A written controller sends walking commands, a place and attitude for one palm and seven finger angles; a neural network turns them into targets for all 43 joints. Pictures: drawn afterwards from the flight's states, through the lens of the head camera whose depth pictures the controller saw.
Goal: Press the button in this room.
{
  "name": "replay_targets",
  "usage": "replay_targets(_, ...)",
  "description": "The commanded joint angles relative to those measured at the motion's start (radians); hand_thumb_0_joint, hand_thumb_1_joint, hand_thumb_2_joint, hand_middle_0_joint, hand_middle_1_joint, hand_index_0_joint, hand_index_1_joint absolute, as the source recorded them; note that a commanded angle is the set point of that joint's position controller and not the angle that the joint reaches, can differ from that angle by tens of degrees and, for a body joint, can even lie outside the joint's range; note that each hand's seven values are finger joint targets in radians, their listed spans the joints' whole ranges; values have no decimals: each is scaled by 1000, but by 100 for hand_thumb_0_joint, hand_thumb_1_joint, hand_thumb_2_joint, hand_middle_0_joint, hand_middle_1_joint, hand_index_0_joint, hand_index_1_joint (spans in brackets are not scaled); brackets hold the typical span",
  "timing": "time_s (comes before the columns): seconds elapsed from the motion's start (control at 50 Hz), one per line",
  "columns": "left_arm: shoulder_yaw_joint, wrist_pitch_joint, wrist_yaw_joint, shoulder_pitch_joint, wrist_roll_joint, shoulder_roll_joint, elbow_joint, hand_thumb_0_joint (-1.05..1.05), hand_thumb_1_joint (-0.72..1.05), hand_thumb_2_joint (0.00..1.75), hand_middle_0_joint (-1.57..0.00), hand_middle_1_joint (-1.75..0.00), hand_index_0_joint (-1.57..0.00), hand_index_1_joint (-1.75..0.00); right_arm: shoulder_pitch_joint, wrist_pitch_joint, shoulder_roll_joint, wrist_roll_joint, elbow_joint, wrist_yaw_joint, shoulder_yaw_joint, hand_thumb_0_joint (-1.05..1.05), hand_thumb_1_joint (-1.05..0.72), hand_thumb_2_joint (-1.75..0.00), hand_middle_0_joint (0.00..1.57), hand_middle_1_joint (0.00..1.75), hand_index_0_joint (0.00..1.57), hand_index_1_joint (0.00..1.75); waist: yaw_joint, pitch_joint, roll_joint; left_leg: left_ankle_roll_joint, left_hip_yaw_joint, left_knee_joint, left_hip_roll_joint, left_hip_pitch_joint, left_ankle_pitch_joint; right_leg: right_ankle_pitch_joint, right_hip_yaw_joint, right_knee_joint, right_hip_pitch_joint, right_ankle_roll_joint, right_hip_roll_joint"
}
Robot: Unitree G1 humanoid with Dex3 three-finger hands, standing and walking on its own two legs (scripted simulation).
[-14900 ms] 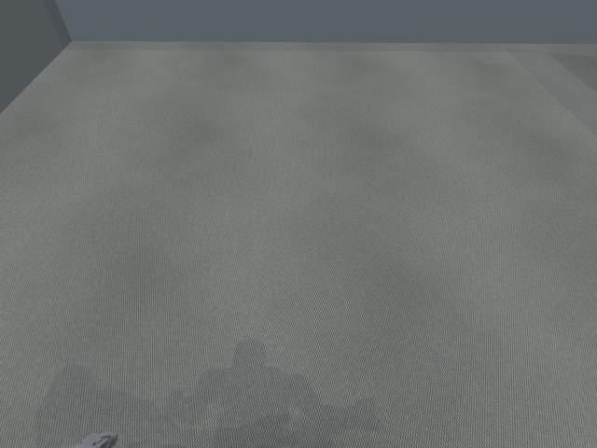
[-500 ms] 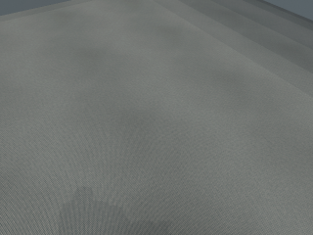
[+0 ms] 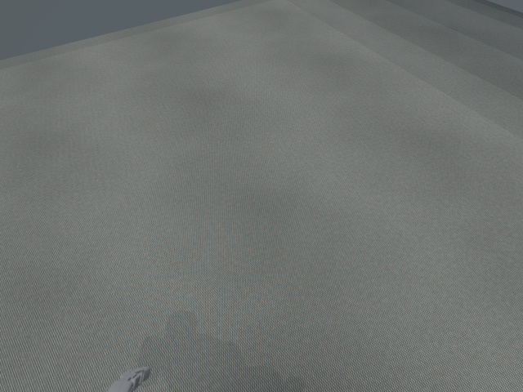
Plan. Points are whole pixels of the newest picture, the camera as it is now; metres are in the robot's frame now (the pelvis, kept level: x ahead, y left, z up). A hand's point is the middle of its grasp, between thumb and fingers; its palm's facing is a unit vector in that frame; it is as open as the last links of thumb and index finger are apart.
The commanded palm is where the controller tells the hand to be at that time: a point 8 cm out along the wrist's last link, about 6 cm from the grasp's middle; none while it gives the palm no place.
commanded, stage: turn or walk to find it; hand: left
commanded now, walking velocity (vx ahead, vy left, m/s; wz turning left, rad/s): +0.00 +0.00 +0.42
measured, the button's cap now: out of the picture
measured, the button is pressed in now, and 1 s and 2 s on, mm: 0 0 0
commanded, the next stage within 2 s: stand and wait in 1.18 s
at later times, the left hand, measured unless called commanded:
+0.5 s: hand out of the picture -0.05 +0.25 -0.18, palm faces +0.28 -0.93 -0.24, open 7.4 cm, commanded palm none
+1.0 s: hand out of the picture -0.04 +0.20 -0.14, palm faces +0.44 -0.86 -0.27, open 7.4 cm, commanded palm none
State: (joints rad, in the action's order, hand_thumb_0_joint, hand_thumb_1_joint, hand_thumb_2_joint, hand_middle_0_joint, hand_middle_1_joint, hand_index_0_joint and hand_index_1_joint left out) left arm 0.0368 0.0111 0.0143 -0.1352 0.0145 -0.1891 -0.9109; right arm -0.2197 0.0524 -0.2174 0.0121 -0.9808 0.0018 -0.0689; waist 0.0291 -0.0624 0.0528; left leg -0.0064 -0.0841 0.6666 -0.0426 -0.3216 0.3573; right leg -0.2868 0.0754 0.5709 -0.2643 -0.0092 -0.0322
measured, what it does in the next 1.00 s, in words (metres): steps on the spot, turning left: left foot, then right foot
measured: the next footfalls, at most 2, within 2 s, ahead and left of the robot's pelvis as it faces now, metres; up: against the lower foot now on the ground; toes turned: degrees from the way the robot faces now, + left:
left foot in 0.40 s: -0.02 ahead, +0.15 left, +0.00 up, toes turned +16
right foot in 0.84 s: +0.05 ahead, -0.08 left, +0.00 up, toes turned +18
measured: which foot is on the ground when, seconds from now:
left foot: up 0.00-0.38, down 0.40-0.84, up 0.86-1.00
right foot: down 0.00-0.40, up 0.42-0.82, down 0.84-1.00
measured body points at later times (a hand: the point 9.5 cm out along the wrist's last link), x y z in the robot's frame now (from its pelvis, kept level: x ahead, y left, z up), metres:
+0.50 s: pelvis -0.03 +0.04 +0.00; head +0.00 +0.07 +0.45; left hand -0.07 +0.30 -0.16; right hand +0.12 -0.19 -0.13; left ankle -0.06 +0.13 -0.73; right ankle -0.01 -0.10 -0.68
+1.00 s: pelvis -0.04 +0.00 +0.01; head +0.00 -0.02 +0.46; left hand -0.07 +0.25 -0.12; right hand +0.11 -0.22 -0.16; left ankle -0.12 +0.11 -0.65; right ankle +0.01 -0.10 -0.73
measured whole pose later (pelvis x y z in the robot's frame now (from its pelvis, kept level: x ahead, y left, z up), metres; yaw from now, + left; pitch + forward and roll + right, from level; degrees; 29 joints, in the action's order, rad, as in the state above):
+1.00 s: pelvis -0.04 +0.00 +0.01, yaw +26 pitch -1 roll +1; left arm 0.03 0.01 0.02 -0.19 0.02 -0.16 -0.92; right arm -0.22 0.08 -0.25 0.02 -0.98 -0.01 -0.09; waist 0.02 -0.07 0.05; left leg -0.03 -0.04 1.12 -0.02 -0.48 0.41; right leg -0.28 0.13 0.52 -0.23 0.02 -0.07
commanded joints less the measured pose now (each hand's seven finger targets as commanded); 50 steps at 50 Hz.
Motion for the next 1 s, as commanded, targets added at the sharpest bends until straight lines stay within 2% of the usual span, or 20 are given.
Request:
replay_targets(0.0,57,-15,24,-61,3,-216,58,0,90,90,-20,-30,-20,-30,34,-1,-111,9,91,-5,-41,0,-90,-90,20,30,20,30,-45,6,-228,-13,-22,499,37,-220,150,80,-324,-328,23,168,-382)
replay_targets(0.04,42,-19,19,4,2,-169,76,0,90,90,-20,-30,-20,-30,-27,4,-93,12,55,-17,-36,0,-90,-90,20,30,20,30,-3,-5,-195,-31,12,559,59,-218,36,101,-154,-299,14,120,-295)
replay_targets(0.08,40,-24,20,-17,5,-154,67,0,90,90,-20,-30,-20,-30,-36,4,-87,10,46,-20,-34,0,-90,-90,20,30,20,30,-8,15,-211,-47,33,545,69,-208,3,156,-101,-289,42,109,-279)
replay_targets(0.26,62,-14,15,-148,16,-231,2,0,90,90,-20,-30,-20,-30,77,-16,-61,-5,73,-15,-3,0,-90,-90,20,30,20,30,-83,86,-256,-54,144,126,71,-97,118,471,-42,-170,197,154,-331)
replay_targets(0.3,66,-10,14,-140,16,-236,-7,0,90,90,-20,-30,-20,-30,49,-24,-64,-6,68,-11,0,0,-90,-90,20,30,20,30,-65,109,-259,-48,170,-17,64,-28,63,500,-19,-112,199,130,-326)
replay_targets(0.34,65,0,12,-119,3,-223,-8,0,90,90,-20,-30,-20,-30,-14,-34,-91,-3,50,-11,-6,0,-90,-90,20,30,20,30,-21,126,-198,-30,171,-238,72,158,-147,379,46,-10,81,53,-292)
replay_targets(0.36,59,7,7,-126,-5,-185,8,0,90,90,-20,-30,-20,-30,-45,-45,-161,3,50,-10,-22,0,-90,-90,20,30,20,30,-1,156,-8,23,0,-309,201,292,-298,176,99,142,-73,-9,-214)
replay_targets(0.38,38,11,0,-94,-4,-122,44,0,90,90,-20,-30,-20,-30,-79,-44,-248,6,54,-8,-41,0,-90,-90,20,30,20,30,19,125,238,123,-245,-339,415,342,-573,-299,112,330,-281,-66,-104)
replay_targets(0.4,32,26,9,-18,3,-126,58,0,90,90,-20,-30,-20,-30,-112,-40,-259,8,31,2,-45,0,-90,-90,20,30,20,30,55,107,218,181,-269,-368,445,234,-531,-354,16,446,-265,-62,-95)
replay_targets(0.46,41,26,-3,-22,0,-134,18,0,90,90,-20,-30,-20,-30,29,-42,-190,10,56,18,-21,0,-90,-90,20,30,20,30,-10,35,134,173,-154,-344,329,178,-505,-187,-45,533,-295,-62,-95)
replay_targets(0.52,37,22,-5,-56,-2,-132,-1,0,90,90,-20,-30,-20,-30,32,-51,-179,6,64,18,-17,0,-90,-90,20,30,20,30,-19,75,88,160,-98,-326,285,216,-596,-137,-42,506,-260,-75,-78)
replay_targets(0.68,30,20,2,-15,-5,-116,37,0,90,90,-20,-30,-20,-30,14,-35,-187,13,71,10,-32,0,-90,-90,20,30,20,30,1,58,91,178,-204,-324,279,155,-478,-165,-38,264,-153,-69,-33)
replay_targets(0.74,30,11,4,-62,-8,-113,35,0,90,90,-20,-30,-20,-30,35,-31,-187,14,83,8,-38,0,-90,-90,20,30,20,30,-18,83,115,163,-232,-287,247,117,-487,-109,-22,101,-52,-58,-2)
replay_targets(0.78,34,-2,8,-129,-8,-128,16,0,90,90,-20,-30,-20,-30,47,-29,-170,5,87,5,-38,0,-90,-90,20,30,20,30,-54,101,77,119,-217,-214,204,32,-424,53,-16,-112,108,-53,-8)
replay_targets(0.8,42,-13,13,-162,-1,-165,14,0,90,90,-20,-30,-20,-30,37,-31,-135,-1,93,1,-34,0,-90,-90,20,30,20,30,-67,123,-26,68,-166,-127,143,-59,-288,98,-89,-223,221,-33,-92)
replay_targets(0.82,58,-21,21,-169,14,-248,18,0,90,90,-20,-30,-20,-30,23,-33,-69,-7,116,-5,-23,0,-90,-90,20,30,20,30,-66,112,-283,-4,-9,66,3,-238,5,153,-337,-277,300,59,-333)
replay_targets(0.84,61,-18,19,-162,7,-267,37,0,90,90,-20,-30,-20,-30,51,-22,-96,3,126,-1,-32,0,-90,-90,20,30,20,30,-82,88,-310,-17,6,268,-9,-235,222,186,-400,-312,159,155,-453)
replay_targets(0.88,58,-14,25,-69,3,-217,58,0,90,90,-20,-30,-20,-30,47,-1,-114,8,102,-7,-43,0,-90,-90,20,30,20,30,-39,0,-228,-10,-26,490,37,-228,150,51,-336,-337,-1,166,-392)
replay_targets(0.92,44,-20,20,-7,5,-168,73,0,90,90,-20,-30,-20,-30,-7,2,-92,11,65,-18,-36,0,-90,-90,20,30,20,30,-2,10,-179,-30,14,542,57,-216,42,149,-158,-282,23,126,-292)
replay_targets(0.98,42,-25,20,-53,8,-160,55,0,90,90,-20,-30,-20,-30,-6,1,-84,7,58,-20,-30,0,-90,-90,20,30,20,30,-22,39,-216,-53,47,489,65,-207,27,253,-88,-260,91,118,-279)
